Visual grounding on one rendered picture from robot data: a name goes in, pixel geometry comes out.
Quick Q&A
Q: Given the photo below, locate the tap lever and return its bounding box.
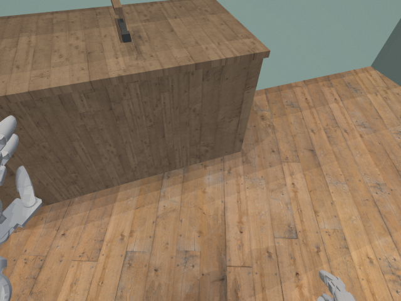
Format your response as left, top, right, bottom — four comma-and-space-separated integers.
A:
118, 19, 132, 43

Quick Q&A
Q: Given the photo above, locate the counter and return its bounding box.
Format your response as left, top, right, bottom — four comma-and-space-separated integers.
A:
0, 0, 270, 216

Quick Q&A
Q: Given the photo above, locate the robot right hand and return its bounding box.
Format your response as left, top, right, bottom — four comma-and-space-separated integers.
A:
317, 270, 356, 301

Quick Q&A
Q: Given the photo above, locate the robot left hand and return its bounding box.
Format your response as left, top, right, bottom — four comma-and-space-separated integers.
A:
0, 115, 42, 247

